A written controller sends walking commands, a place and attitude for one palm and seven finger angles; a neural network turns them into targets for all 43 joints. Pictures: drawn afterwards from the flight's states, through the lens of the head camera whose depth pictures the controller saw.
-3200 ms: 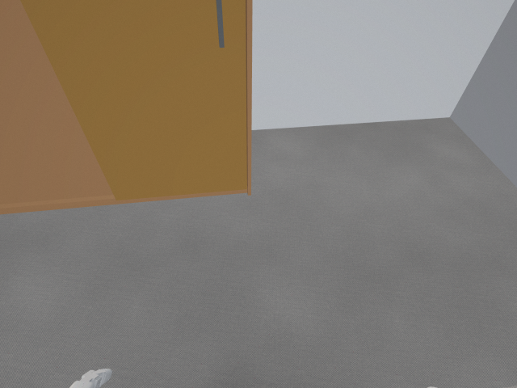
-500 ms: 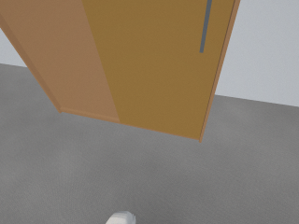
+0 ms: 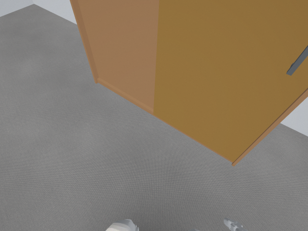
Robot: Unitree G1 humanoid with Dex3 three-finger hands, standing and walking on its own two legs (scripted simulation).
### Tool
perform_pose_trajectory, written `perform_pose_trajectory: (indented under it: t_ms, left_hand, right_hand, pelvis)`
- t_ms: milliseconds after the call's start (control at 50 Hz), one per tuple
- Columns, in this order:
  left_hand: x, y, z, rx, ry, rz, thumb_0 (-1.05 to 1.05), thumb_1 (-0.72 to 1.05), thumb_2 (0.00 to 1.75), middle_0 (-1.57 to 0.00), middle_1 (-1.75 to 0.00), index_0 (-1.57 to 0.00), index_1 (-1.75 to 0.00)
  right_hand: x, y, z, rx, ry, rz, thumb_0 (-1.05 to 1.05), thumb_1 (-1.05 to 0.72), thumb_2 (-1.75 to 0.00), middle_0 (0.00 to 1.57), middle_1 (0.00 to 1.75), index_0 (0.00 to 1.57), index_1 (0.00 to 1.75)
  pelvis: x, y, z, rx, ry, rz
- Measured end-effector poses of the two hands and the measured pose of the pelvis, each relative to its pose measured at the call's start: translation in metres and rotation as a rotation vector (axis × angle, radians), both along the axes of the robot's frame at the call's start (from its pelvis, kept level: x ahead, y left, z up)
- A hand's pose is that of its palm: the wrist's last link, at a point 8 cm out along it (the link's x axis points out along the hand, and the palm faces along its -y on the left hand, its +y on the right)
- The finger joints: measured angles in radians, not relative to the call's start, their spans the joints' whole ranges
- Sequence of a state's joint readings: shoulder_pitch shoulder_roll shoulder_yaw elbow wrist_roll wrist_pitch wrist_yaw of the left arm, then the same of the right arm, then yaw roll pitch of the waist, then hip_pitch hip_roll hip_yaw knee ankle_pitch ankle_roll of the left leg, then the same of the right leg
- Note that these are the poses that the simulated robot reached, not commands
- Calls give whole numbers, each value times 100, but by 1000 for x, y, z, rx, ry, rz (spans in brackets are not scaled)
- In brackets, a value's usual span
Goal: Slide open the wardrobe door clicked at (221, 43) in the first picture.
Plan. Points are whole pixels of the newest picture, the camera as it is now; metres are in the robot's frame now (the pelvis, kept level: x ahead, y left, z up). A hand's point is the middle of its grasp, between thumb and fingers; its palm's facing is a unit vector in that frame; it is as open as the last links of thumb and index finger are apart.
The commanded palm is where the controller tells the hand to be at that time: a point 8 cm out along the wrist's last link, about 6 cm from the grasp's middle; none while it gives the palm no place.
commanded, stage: turn to face it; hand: right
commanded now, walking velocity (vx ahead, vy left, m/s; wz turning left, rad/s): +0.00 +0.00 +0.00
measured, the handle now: out of the picture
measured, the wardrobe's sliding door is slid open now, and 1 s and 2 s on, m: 0.00 0.00 0.00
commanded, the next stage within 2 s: take the last steps up to it in 1.04 s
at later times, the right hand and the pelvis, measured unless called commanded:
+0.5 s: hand out of the picture +0.06 -0.24 -0.15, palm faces +0.16 +0.97 -0.19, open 7.4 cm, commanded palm none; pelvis +0.02 -0.04 +0.03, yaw -6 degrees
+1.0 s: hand out of the picture -0.01 -0.19 -0.12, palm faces +0.40 +0.88 -0.26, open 7.4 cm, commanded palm none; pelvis -0.02 +0.02 +0.03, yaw -24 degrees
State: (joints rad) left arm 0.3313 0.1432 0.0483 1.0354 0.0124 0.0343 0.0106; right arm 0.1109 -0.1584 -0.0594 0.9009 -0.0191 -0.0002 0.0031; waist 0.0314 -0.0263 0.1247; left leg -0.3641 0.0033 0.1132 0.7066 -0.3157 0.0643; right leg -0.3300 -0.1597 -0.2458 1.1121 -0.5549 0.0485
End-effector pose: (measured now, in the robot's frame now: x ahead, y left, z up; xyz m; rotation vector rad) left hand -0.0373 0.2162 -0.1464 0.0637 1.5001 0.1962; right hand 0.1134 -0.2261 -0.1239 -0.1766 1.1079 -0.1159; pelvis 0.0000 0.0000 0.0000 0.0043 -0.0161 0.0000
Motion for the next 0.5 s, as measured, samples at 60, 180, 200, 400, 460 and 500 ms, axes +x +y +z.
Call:
perform_pose_trajectory:
  t_ms: [60, 180, 200, 400, 460, 500]
  left_hand:
    - [40, 12, 8, 31, -96, 1, 0, 91, 90, -21, -30, -20, -30]
    - [108, 19, 30, 85, -292, -25, 0, 91, 90, -20, -30, -20, -30]
    - [114, 17, 32, 88, -304, -36, 0, 91, 90, -20, -30, -20, -30]
    - [134, -29, 41, 92, -267, -179, 0, 92, 90, -20, -30, -20, -30]
    - [130, -31, 45, 95, -242, -201, 0, 93, 90, -21, -30, -20, -30]
    - [128, -31, 46, 91, -222, -216, 0, 93, 90, -21, -30, -20, -30]
  right_hand:
    - [-4, -2, 7, -20, 32, 2, 1, -91, -89, 20, 30, 20, 29]
    - [-13, -12, 12, -32, 84, 16, 1, -91, -89, 20, 30, 20, 29]
    - [-14, -15, 12, -26, 81, 10, 1, -91, -89, 20, 30, 20, 29]
    - [-40, -50, -10, 44, 102, -141, 1, -91, -89, 20, 30, 20, 29]
    - [-54, -59, -3, 35, 138, -166, 1, -91, -90, 20, 30, 20, 29]
    - [-63, -65, 2, 22, 152, -186, 1, -91, -90, 20, 30, 20, 29]
  pelvis:
    - [6, 1, 8, 0, -1, 39]
    - [17, -8, 18, 3, 10, 46]
    - [19, -11, 18, 6, 8, 39]
    - [29, -40, 15, 24, -6, -56]
    - [24, -44, 22, 32, 9, -85]
    - [21, -45, 25, 35, 19, -102]
